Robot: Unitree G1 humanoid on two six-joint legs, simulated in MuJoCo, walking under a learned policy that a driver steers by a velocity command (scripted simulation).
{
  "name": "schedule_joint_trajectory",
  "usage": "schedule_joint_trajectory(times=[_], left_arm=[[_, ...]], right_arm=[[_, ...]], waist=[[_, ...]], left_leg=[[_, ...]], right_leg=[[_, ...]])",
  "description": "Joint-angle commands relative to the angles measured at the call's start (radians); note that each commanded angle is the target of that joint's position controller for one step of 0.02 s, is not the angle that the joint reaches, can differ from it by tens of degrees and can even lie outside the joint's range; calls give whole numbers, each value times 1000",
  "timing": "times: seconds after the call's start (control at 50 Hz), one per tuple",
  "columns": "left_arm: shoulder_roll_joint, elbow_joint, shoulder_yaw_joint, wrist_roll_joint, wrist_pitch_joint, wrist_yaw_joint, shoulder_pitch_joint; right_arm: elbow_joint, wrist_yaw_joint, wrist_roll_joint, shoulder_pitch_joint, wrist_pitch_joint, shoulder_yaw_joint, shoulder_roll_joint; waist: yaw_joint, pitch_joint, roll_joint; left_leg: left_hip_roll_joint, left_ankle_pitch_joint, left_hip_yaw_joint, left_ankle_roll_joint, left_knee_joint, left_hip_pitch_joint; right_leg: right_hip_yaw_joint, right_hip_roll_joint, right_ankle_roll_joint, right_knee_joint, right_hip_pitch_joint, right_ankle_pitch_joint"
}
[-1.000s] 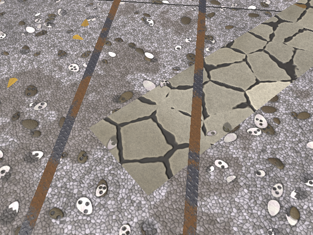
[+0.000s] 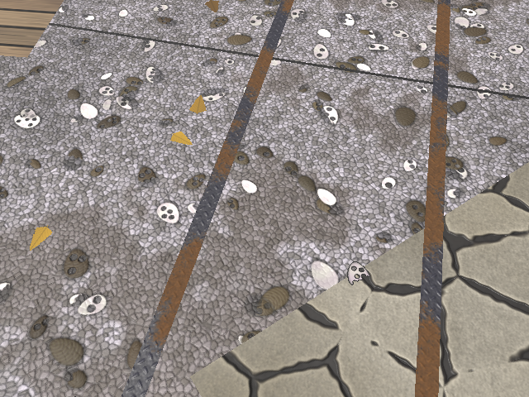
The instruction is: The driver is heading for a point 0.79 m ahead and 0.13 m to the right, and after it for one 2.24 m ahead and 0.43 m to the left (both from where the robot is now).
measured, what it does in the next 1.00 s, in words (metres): walks ahead, turning right: left foot, then right foot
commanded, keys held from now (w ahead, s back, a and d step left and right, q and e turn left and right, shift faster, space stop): w+e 0.58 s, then w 0.30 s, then w+q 0.12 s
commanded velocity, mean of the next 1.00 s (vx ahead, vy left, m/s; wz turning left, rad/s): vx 0.50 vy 0.00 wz -0.42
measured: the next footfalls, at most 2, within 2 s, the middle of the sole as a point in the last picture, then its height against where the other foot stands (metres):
left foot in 0.44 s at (233, 396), level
right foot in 0.94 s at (374, 336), level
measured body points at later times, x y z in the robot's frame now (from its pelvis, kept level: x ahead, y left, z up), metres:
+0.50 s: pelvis +0.30 +0.02 +0.01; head +0.32 +0.01 +0.46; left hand +0.44 +0.27 -0.10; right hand +0.42 -0.28 -0.05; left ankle +0.41 +0.10 -0.71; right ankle +0.12 -0.06 -0.66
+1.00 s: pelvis +0.52 -0.12 +0.01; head +0.55 -0.14 +0.46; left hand +0.82 -0.01 -0.06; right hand +0.39 -0.37 -0.12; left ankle +0.43 +0.09 -0.65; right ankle +0.55 -0.24 -0.71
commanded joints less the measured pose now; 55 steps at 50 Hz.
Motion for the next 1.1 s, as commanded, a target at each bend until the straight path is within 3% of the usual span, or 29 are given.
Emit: schedule_joint_trajectory(times=[0.02,0.04,0.06,0.08,0.1,0.14,0.2,0.26,0.32,0.38,0.42,0.44,0.46,0.48,0.5,0.52,0.54,0.58,0.68,0.76,0.86,0.9,0.92,0.94,0.96,0.98,1.0,1.04,1.1], left_arm=[[208,-11,69,0,-2,23,327],[171,-22,58,-3,0,27,267],[149,-40,49,-5,2,28,196],[121,-58,39,1,3,30,149],[117,-72,37,9,4,32,126],[134,-70,42,7,-1,40,120],[166,-54,51,0,2,58,150],[167,-36,52,-12,17,69,198],[173,-23,53,-16,30,74,243],[168,-24,53,-11,37,78,234],[128,-41,41,-5,36,75,200],[68,-63,19,9,30,70,196],[14,-91,0,-15,19,69,339],[116,-65,16,-26,18,71,340],[172,-75,33,-20,25,70,233],[162,-89,34,-8,30,71,175],[149,-104,37,1,30,67,140],[114,-109,37,-13,39,55,152],[46,-120,14,1,42,52,93],[28,-134,-1,4,19,30,-31],[54,-177,5,-6,8,13,-129],[89,-154,27,4,5,17,-28],[135,-107,53,9,6,26,121],[215,-76,79,22,11,42,307],[298,-72,88,30,13,47,337],[203,-69,68,24,10,46,353],[168,-62,52,18,4,46,295],[96,-58,32,17,-5,38,173],[69,-35,32,29,-35,36,112]], right_arm=[[-144,34,28,-28,-87,-8,-127],[-169,39,41,-96,-99,-3,-130],[-172,32,22,-121,-101,-4,-122],[-171,25,1,-114,-91,-14,-134],[-173,23,-5,-93,-77,-17,-130],[-169,16,-13,-63,-55,-12,-105],[-195,7,-17,-151,-45,1,-73],[-214,15,-7,-267,-54,12,-48],[-233,31,11,-336,-67,4,-72],[-230,40,17,-305,-83,-18,-115],[-198,32,7,-155,-93,-42,-151],[-189,22,-10,-7,-95,-58,-207],[-150,25,-21,79,-80,-78,-282],[-161,30,3,73,-75,-62,-192],[-170,24,7,37,-68,-46,-131],[-173,23,0,-8,-61,-37,-116],[-165,23,-3,-37,-56,-30,-97],[-151,22,-6,-61,-60,-23,-79],[-85,33,2,-36,-69,-37,-126],[-45,31,21,-22,-53,-39,-154],[14,32,42,52,-28,-46,-193],[26,28,50,36,-17,-45,-205],[31,26,48,43,-15,-35,-185],[6,25,22,36,-20,-11,-135],[-18,32,16,147,-38,28,-12],[1,35,42,86,-51,-1,-122],[-31,37,62,6,-54,-16,-158],[-34,28,37,-46,-42,-18,-137],[-11,24,40,13,1,-18,-79]], waist=[[152,-382,-123],[129,-241,-47],[80,-140,40],[42,-98,41],[14,-81,8],[-5,-71,-18],[18,-49,-34],[74,-58,-69],[104,-62,-87],[70,-64,-118],[-16,-130,-118],[-79,-260,-17],[-19,-373,331],[-42,-321,265],[-72,-192,156],[-59,-119,85],[-42,-61,77],[-7,-30,126],[3,-13,87],[-32,3,77],[-47,28,104],[33,-29,112],[105,-117,94],[181,-261,-4],[111,-396,-263],[164,-391,-152],[144,-235,-131],[76,-104,-83],[8,-52,-83]], left_leg=[[-33,-38,-254,6,659,-724],[13,51,-229,21,578,-737],[51,99,-207,17,477,-699],[81,134,-201,7,403,-631],[91,152,-197,-6,370,-578],[95,178,-171,-41,294,-545],[72,335,-143,-78,95,-533],[19,516,-134,-82,-147,-465],[-14,529,-152,-74,-264,-436],[-20,428,-179,-32,-335,-377],[12,428,-177,28,-391,-142],[182,376,-333,97,-376,107],[401,189,-788,267,-447,419],[425,-26,-895,262,-493,397],[377,-16,-733,214,-505,283],[332,109,-599,185,-518,166],[291,218,-506,177,-541,77],[242,310,-370,163,-593,-22],[243,491,-232,209,-654,-42],[209,535,-124,181,-652,-31],[265,584,-129,159,-606,73],[248,836,-100,131,-468,76],[201,918,-66,105,-296,12],[148,651,-36,62,10,-207],[-24,-69,-81,5,361,-571],[2,-102,-230,12,482,-661],[43,-17,-215,21,493,-721],[111,131,-190,11,400,-656],[124,217,-200,-10,354,-538]], right_leg=[[793,-357,-284,-296,936,-118],[647,-320,-237,-311,773,-98],[546,-277,-206,-329,598,-1],[476,-242,-192,-354,479,93],[449,-218,-193,-378,400,141],[386,-193,-201,-395,314,257],[302,-140,-167,-392,247,292],[287,-99,-116,-350,253,194],[374,-133,-104,-301,323,109],[481,-172,-78,-221,404,72],[460,-117,-30,-75,364,124],[373,-56,8,190,250,10],[237,78,71,507,-108,-431],[251,-7,87,654,-241,-435],[236,-42,96,697,-274,-337],[204,-73,102,685,-249,-263],[201,-97,107,643,-234,-215],[177,-132,109,593,-168,-175],[161,-135,124,378,-175,-79],[86,-129,114,116,-101,104],[42,-96,66,-39,-41,28],[3,-48,25,-119,149,17],[-5,-28,-3,-139,374,48],[197,-213,-63,-104,689,99],[667,-470,-215,-213,962,-54],[729,-462,-200,-284,910,-160],[563,-429,-157,-302,789,-119],[355,-343,-112,-365,555,3],[197,-311,-100,-452,400,191]])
